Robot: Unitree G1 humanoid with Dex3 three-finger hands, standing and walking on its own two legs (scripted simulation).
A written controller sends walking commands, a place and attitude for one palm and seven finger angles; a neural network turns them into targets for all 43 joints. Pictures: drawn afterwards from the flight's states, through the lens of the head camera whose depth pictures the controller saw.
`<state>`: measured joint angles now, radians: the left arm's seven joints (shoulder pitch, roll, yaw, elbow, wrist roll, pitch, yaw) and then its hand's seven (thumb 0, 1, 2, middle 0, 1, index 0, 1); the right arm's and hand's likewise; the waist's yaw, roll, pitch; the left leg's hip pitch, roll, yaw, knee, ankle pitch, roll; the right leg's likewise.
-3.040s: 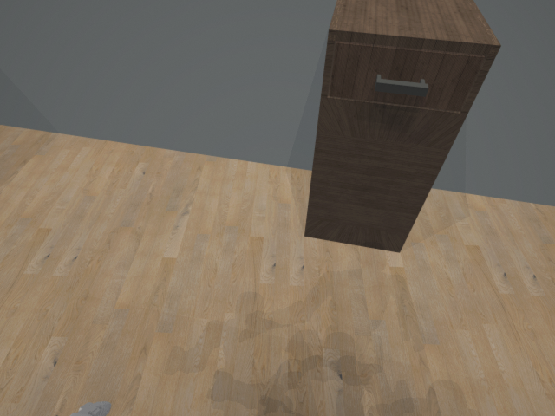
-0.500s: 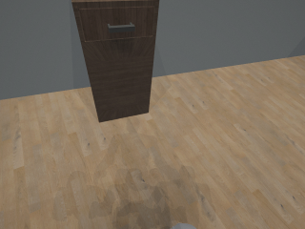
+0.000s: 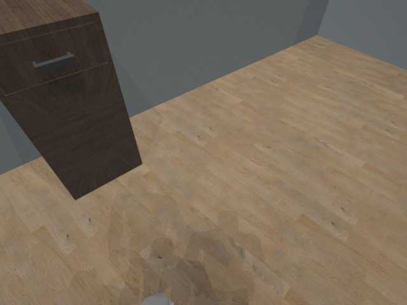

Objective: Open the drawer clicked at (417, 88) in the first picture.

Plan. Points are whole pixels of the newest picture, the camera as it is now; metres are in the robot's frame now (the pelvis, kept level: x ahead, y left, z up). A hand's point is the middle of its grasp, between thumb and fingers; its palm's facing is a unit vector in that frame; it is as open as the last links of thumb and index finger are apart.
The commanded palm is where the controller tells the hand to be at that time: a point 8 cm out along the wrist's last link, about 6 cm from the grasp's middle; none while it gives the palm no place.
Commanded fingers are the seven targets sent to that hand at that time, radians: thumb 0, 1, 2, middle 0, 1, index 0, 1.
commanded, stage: walk to a spot facing it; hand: left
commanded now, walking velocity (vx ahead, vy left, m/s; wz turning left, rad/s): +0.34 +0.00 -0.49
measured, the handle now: (53, 61) +0.88 +0.59 +0.02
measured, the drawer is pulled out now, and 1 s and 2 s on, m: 0.00 0.00 0.00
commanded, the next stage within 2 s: turn to face it in 0.78 s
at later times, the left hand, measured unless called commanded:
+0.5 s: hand (133, 242) +0.30 +0.20 -0.17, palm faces -0.27 -0.95 -0.16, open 7.3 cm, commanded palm none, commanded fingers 0.00 0.90 0.90 -0.20 -0.30 -0.20 -0.30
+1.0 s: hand (190, 182) +0.50 +0.07 -0.17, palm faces -0.47 -0.85 -0.23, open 7.2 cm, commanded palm none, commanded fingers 0.00 0.90 0.90 -0.20 -0.30 -0.20 -0.30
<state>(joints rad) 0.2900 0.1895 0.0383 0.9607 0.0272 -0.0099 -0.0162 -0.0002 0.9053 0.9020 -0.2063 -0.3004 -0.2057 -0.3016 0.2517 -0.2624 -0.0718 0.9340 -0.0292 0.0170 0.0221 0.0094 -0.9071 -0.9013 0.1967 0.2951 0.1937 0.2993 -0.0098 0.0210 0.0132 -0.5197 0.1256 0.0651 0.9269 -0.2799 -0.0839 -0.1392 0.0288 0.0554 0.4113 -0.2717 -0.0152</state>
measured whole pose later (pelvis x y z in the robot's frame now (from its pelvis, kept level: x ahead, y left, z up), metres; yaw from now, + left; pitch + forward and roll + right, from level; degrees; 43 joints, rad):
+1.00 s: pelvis +0.34 -0.07 +0.00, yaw -30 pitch -1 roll -1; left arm 0.22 0.19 0.05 1.01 0.02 -0.05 0.01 -0.01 0.93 0.90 -0.20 -0.30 -0.20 -0.30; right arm 0.16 -0.18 -0.04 0.94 -0.02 -0.02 -0.01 0.00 -0.91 -0.90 0.20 0.29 0.19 0.30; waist -0.02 0.03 0.04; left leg -0.59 0.17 0.04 1.00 -0.24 -0.07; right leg -0.22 0.07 -0.08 0.44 -0.21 -0.08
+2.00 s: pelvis +0.41 -0.10 +0.00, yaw +3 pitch +0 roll +2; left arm 0.20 0.18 0.03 0.89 0.03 0.01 0.02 0.00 0.91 0.90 -0.21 -0.30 -0.20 -0.30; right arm 0.21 -0.27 -0.10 0.93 -0.02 0.08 0.03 0.01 -0.91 -0.90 0.20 0.30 0.19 0.30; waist -0.03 0.02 0.08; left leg -0.50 0.04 0.02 1.01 -0.39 -0.08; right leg -0.17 -0.12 -0.17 0.50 -0.33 0.01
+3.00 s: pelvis +0.43 -0.07 -0.02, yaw +34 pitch -1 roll +0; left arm 0.28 0.22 0.05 0.97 0.02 0.03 0.03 0.00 0.90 0.90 -0.21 -0.30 -0.21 -0.30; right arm 0.15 -0.22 -0.05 0.96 -0.01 0.04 0.02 0.01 -0.91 -0.90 0.20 0.30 0.19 0.30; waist 0.03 -0.03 0.08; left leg -0.26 0.02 0.08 0.59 -0.31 0.01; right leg -0.26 -0.15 -0.21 0.66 -0.38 0.05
